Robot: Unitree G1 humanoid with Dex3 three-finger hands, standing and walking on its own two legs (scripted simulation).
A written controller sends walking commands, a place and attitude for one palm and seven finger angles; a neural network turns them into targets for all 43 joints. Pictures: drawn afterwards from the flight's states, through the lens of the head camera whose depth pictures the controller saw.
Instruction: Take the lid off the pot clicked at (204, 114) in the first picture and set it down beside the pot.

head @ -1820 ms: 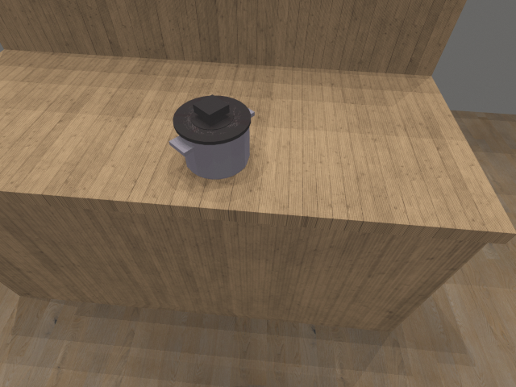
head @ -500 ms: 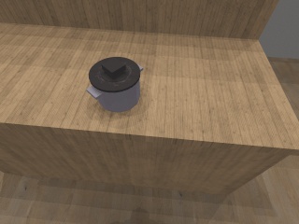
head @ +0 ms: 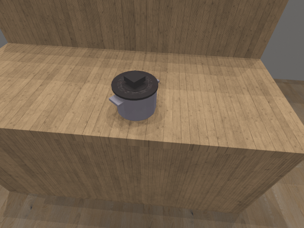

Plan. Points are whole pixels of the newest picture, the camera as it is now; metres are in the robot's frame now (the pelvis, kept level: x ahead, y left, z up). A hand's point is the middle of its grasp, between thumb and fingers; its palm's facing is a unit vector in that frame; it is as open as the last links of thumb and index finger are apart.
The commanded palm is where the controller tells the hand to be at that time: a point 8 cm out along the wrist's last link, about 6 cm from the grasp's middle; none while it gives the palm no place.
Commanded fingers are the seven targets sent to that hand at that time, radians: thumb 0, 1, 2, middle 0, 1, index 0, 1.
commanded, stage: come to a stop and stand still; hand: left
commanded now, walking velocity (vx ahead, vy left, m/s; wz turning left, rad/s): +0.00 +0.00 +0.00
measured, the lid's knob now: (134, 78) +0.56 +0.11 +0.11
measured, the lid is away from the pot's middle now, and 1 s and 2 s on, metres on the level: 0.00 0.00 0.00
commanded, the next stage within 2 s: look again from close up in 1.26 s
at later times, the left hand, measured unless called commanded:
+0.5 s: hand out of the picture -0.01 +0.18 -0.16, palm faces +0.02 -0.98 -0.20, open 7.4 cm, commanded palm none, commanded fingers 0.00 0.90 0.90 -0.20 -0.30 -0.20 -0.30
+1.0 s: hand out of the picture +0.05 +0.16 -0.16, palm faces +0.02 -0.98 -0.20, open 7.4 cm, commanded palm none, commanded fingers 0.00 0.90 0.90 -0.20 -0.30 -0.20 -0.30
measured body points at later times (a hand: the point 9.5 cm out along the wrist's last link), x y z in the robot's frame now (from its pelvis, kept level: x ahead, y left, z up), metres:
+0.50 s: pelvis +0.00 +0.01 +0.01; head +0.02 +0.00 +0.46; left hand -0.01 +0.23 -0.14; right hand +0.03 -0.23 -0.14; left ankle +0.01 +0.08 -0.73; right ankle +0.02 -0.14 -0.73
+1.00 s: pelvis +0.04 -0.02 +0.01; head +0.05 -0.02 +0.46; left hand +0.04 +0.21 -0.14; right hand +0.05 -0.24 -0.15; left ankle +0.01 +0.08 -0.73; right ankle +0.02 -0.14 -0.73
